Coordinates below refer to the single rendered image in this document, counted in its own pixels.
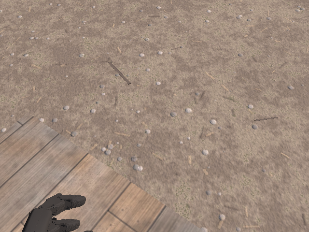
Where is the robot left hand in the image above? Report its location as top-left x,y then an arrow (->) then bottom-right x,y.
21,193 -> 93,232

